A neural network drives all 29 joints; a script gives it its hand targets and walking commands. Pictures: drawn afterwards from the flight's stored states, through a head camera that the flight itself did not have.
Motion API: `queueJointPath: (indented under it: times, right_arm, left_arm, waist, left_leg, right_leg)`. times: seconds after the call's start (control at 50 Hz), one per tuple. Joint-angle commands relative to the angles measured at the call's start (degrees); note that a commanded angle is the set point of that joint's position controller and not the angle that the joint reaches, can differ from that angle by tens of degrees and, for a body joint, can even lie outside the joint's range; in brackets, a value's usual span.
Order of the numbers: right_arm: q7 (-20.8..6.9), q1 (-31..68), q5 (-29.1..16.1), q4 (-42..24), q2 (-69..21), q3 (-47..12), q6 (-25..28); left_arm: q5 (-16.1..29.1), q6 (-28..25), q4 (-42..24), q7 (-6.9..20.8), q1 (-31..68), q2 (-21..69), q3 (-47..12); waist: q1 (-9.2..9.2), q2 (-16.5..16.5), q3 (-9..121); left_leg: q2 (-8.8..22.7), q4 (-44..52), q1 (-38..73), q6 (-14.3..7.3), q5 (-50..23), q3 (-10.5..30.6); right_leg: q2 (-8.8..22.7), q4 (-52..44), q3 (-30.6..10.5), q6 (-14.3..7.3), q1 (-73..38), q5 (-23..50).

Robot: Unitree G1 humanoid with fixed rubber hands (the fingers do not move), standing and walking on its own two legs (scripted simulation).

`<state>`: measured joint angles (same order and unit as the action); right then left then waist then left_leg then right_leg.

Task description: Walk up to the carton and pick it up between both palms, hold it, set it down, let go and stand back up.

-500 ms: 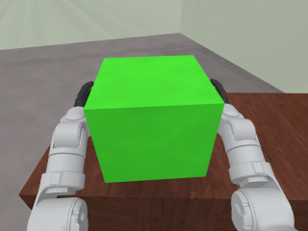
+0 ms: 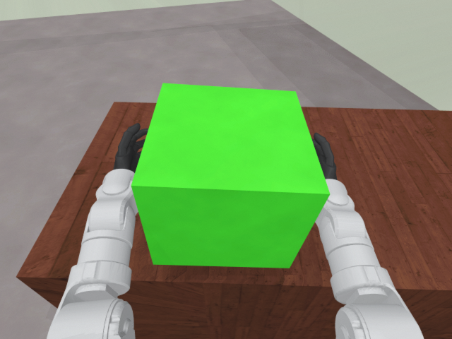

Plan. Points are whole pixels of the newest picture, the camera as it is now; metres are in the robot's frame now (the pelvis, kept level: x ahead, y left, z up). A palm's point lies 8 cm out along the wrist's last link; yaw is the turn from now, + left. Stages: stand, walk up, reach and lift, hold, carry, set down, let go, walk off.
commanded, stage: set down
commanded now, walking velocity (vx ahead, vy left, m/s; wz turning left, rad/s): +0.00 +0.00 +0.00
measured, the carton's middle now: (226, 175) +0.42 +0.01 +0.10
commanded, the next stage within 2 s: none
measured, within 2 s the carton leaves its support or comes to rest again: rests again in 1.76 s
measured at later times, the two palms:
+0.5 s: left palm (129, 181) +0.40 +0.18 +0.11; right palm (319, 185) +0.39 -0.16 +0.09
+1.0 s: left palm (134, 181) +0.42 +0.18 +0.07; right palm (311, 185) +0.42 -0.16 +0.07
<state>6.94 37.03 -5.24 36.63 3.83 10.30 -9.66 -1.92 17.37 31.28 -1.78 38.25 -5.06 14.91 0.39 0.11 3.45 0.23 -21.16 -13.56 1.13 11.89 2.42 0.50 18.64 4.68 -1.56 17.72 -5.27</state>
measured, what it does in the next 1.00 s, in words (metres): stands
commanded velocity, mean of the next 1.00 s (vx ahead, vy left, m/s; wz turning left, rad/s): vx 0.00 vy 0.00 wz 0.00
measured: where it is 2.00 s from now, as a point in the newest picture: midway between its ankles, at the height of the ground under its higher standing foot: outside the picture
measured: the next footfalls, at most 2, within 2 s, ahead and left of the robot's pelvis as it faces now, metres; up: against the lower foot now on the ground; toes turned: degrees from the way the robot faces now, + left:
none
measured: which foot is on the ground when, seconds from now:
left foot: down 0.00-1.00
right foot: down 0.00-1.00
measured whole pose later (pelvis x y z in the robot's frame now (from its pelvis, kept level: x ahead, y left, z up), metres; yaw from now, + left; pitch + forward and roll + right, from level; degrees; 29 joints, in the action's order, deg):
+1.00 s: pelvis +0.02 +0.01 +0.00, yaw +0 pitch +6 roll -1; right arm 4.0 37.7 -0.4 49.5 3.5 13.2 3.1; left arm -2.7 3.4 43.4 -2.6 37.0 -4.8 14.0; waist 0.4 0.1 2.1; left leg 0.3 -20.8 -13.5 1.0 13.4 2.5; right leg 0.4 17.6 4.7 -1.0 17.3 -6.5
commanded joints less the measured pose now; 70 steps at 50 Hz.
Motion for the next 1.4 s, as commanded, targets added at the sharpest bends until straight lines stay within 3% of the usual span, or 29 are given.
queueJointPath:
  times: [0.0,0.08,0.12,0.14,0.18,0.28,0.3,0.36,0.4,0.46,0.56,0.58,0.6,0.64,0.66,0.72,0.74,0.8,0.82,0.86,0.94,0.96,1.0,1.12,1.18,1.22,1.3,1.38]
  right_arm:
    - [-7.0,45.8,-3.8,-26.4,-33.9,-31.3,6.4]
    - [-7.4,46.2,-2.0,-25.0,-32.2,-27.4,7.2]
    - [-7.5,47.1,-1.1,-23.2,-32.6,-26.5,7.2]
    - [-7.7,47.8,-0.8,-22.9,-32.7,-26.3,7.5]
    - [-8.1,47.8,0.0,-21.5,-32.1,-24.9,7.9]
    - [-9.2,47.5,5.6,-11.6,-30.9,-17.8,8.0]
    - [-9.3,48.2,6.7,-11.0,-31.9,-16.7,8.0]
    - [-9.6,47.9,9.2,-9.1,-31.5,-13.4,9.0]
    - [-10.1,49.3,9.0,-9.8,-33.5,-14.9,10.7]
    - [-10.6,48.9,10.3,-8.1,-34.0,-13.8,12.3]
    - [-10.9,47.5,11.8,-7.4,-35.5,-14.3,14.7]
    - [-11.0,46.2,11.2,-6.8,-36.0,-15.0,15.4]
    - [-11.0,46.7,11.3,-6.6,-36.2,-15.2,15.4]
    - [-11.0,46.0,11.4,-6.0,-35.2,-14.7,15.7]
    - [-11.0,45.1,12.0,-4.3,-35.4,-14.5,15.7]
    - [-11.0,42.5,11.0,-4.3,-34.9,-16.3,17.1]
    - [-10.9,42.3,11.0,-4.1,-33.9,-15.6,17.0]
    - [-10.6,40.3,10.9,-1.8,-33.3,-15.4,16.6]
    - [-10.5,41.2,10.4,-3.6,-33.7,-15.2,17.3]
    - [-10.4,39.9,10.5,-3.4,-33.0,-15.7,17.6]
    - [-10.9,36.9,11.8,1.1,-31.0,-12.9,17.2]
    - [-10.7,37.4,11.6,-1.2,-32.0,-14.3,17.7]
    - [-10.7,38.9,12.0,-2.7,-32.0,-13.9,18.8]
    - [-11.2,39.3,11.9,-4.4,-32.6,-15.3,21.1]
    - [-11.4,38.3,12.9,-2.4,-33.3,-14.5,21.6]
    - [-11.8,38.0,13.5,-0.1,-31.8,-13.6,21.7]
    - [-11.7,36.2,15.8,2.3,-32.4,-11.5,22.0]
    - [-12.2,36.4,15.9,2.0,-32.5,-12.0,23.5]
  left_arm:
    - [5.5,-3.9,-23.0,5.8,39.0,36.6,-31.0]
    - [5.7,-5.0,-22.8,5.3,42.6,38.3,-32.5]
    - [5.4,-5.4,-20.0,5.4,42.8,37.8,-31.1]
    - [5.8,-5.8,-19.9,5.4,43.6,38.9,-31.9]
    - [5.9,-6.3,-18.8,5.3,45.2,39.3,-32.4]
    - [2.2,-6.6,-6.1,6.9,44.3,34.9,-24.6]
    - [1.8,-6.4,-4.1,7.4,43.9,34.1,-22.6]
    - [1.2,-7.8,-0.9,8.2,44.8,33.3,-20.8]
    - [2.0,-10.0,-3.1,8.0,47.6,33.6,-21.0]
    - [2.3,-13.1,-2.6,7.5,49.9,34.3,-22.5]
    - [2.1,-16.9,-0.6,7.1,49.8,34.7,-22.9]
    - [2.9,-17.7,-2.4,6.8,50.4,36.1,-25.3]
    - [1.3,-17.8,0.7,6.8,47.6,35.2,-22.8]
    - [1.7,-18.1,2.6,6.9,47.6,34.8,-22.1]
    - [0.8,-18.6,2.1,6.9,48.1,35.1,-22.4]
    - [1.9,-20.3,-1.4,6.0,47.2,36.5,-25.6]
    - [1.3,-20.0,1.4,6.1,45.2,36.5,-24.5]
    - [0.4,-20.3,2.6,6.3,44.6,35.0,-23.4]
    - [0.9,-20.3,2.2,6.2,43.8,36.0,-24.2]
    - [0.4,-20.4,2.2,6.2,42.4,36.0,-24.3]
    - [-1.4,-20.4,4.4,6.6,41.9,34.8,-22.4]
    - [-1.0,-20.4,4.2,6.8,40.5,35.4,-22.5]
    - [0.0,-21.9,4.2,6.7,42.9,35.7,-24.1]
    - [0.4,-25.4,5.1,5.7,42.1,37.3,-25.7]
    - [0.3,-26.8,6.4,5.6,42.9,36.7,-26.0]
    - [-1.5,-27.3,8.2,5.5,43.0,35.1,-24.2]
    - [-1.5,-28.5,11.1,6.2,43.4,35.2,-23.0]
    - [-1.5,-30.2,11.8,5.9,43.3,34.8,-23.3]
  waist:
    - [1.53,-0.3,46.0]
    - [3.87,2.7,47.4]
    - [2.98,1.2,44.4]
    - [3.52,0.8,45.6]
    - [3.87,2.6,45.0]
    - [3.39,-0.5,34.0]
    - [2.68,-1.9,32.9]
    - [3.72,-2.4,32.7]
    - [2.62,-2.1,36.2]
    - [3.45,0.0,39.8]
    - [2.85,-1.0,42.6]
    - [3.49,0.5,43.8]
    - [1.87,-1.1,42.5]
    - [2.95,-1.6,41.8]
    - [2.56,-0.1,41.6]
    - [3.03,0.9,44.7]
    - [3.23,0.9,43.8]
    - [3.05,1.5,42.3]
    - [3.30,2.0,43.0]
    - [3.85,0.9,43.2]
    - [3.22,2.3,38.5]
    - [2.88,1.2,40.4]
    - [3.96,1.2,44.0]
    - [3.15,2.3,48.2]
    - [3.38,1.5,46.0]
    - [2.44,2.5,44.4]
    - [3.85,0.9,42.0]
    - [2.88,1.4,43.3]
  left_leg:
    - [-4.0,-0.8,3.4,2.8,-30.7,-0.1]
    - [-3.4,-1.9,7.4,4.2,-31.5,0.6]
    - [-3.3,-0.8,5.5,3.5,-28.5,0.1]
    - [-3.1,-1.0,6.1,3.8,-28.6,0.1]
    - [-3.2,-0.6,6.2,4.2,-27.3,0.1]
    - [-3.2,3.9,-0.5,1.9,-11.1,-1.1]
    - [-3.4,4.7,-3.0,1.2,-8.9,-1.7]
    - [-3.3,6.1,-5.2,1.0,-5.6,-1.9]
    - [-3.6,5.7,-6.0,0.6,-7.2,-2.5]
    - [-3.7,4.9,-6.0,1.7,-9.7,-2.7]
    - [-3.6,4.3,-8.0,1.6,-10.2,-3.1]
    - [-3.7,3.8,-7.2,2.3,-12.7,-2.9]
    - [-3.5,3.5,-7.9,2.0,-13.2,-3.2]
    - [-3.5,3.7,-8.8,1.8,-12.3,-3.3]
    - [-3.5,3.8,-8.3,2.2,-12.4,-3.3]
    - [-3.3,2.0,-4.1,3.5,-20.6,-2.9]
    - [-3.3,1.5,-4.6,3.6,-20.9,-2.9]
    - [-3.2,1.4,-5.9,4.0,-22.3,-3.5]
    - [-3.1,1.2,-4.5,4.2,-23.5,-2.9]
    - [-2.9,0.9,-4.2,4.4,-26.2,-2.9]
    - [-2.8,1.4,-4.5,4.7,-24.8,-3.9]
    - [-2.9,0.8,-4.4,4.5,-26.7,-3.8]
    - [-2.7,0.4,-5.0,4.6,-26.2,-3.3]
    - [-2.7,-0.8,-5.5,4.8,-28.3,-3.4]
    - [-2.7,0.0,-7.8,4.7,-25.1,-3.9]
    - [-2.8,0.2,-8.0,4.8,-24.3,-4.0]
    - [-2.6,0.9,-9.3,4.0,-20.1,-4.2]
    - [-2.7,1.0,-10.5,4.0,-20.0,-4.3]
  right_leg:
    - [-3.3,3.2,-1.7,2.7,-39.7,30.4]
    - [-3.9,2.2,-0.7,1.8,-32.8,25.2]
    - [-3.6,1.6,-0.9,1.8,-32.6,22.9]
    - [-3.8,1.6,-0.7,1.9,-31.7,22.9]
    - [-3.7,1.1,-0.6,1.8,-30.5,20.7]
    - [-2.5,-0.3,-0.9,1.8,-29.8,9.7]
    - [-2.1,-0.5,-1.2,1.8,-31.6,9.8]
    - [-1.6,-0.3,-1.0,2.6,-33.3,9.6]
    - [-1.3,0.6,-1.2,2.6,-35.2,12.0]
    - [-1.3,1.6,-1.0,2.7,-35.1,14.9]
    - [-1.1,2.4,-1.2,3.0,-36.2,17.4]
    - [-1.2,2.7,-1.0,2.9,-35.9,19.3]
    - [-1.2,2.7,-1.3,3.0,-36.0,19.8]
    - [-1.2,2.5,-1.2,3.0,-36.2,19.8]
    - [-1.1,2.7,-1.1,3.0,-36.1,19.8]
    - [-2.0,2.9,-0.3,2.7,-34.2,23.8]
    - [-1.9,2.5,-0.6,2.4,-34.1,23.9]
    - [-1.6,2.3,-1.0,2.3,-35.4,25.5]
    - [-2.0,2.6,-0.5,2.5,-34.1,26.0]
    - [-2.2,2.5,-0.6,2.4,-34.4,27.5]
    - [-2.1,2.0,-0.5,2.1,-32.4,24.6]
    - [-2.1,2.5,-0.6,2.2,-34.1,27.6]
    - [-2.0,2.9,-0.4,2.3,-33.6,28.2]
    - [-2.1,3.9,-0.2,2.2,-31.1,29.6]
    - [-1.9,3.8,-0.4,2.3,-31.5,28.7]
    - [-1.6,3.7,-0.6,2.3,-31.2,27.4]
    - [-1.4,3.7,-0.2,2.5,-29.5,24.7]
    - [-1.1,4.0,-0.8,2.4,-30.1,25.3]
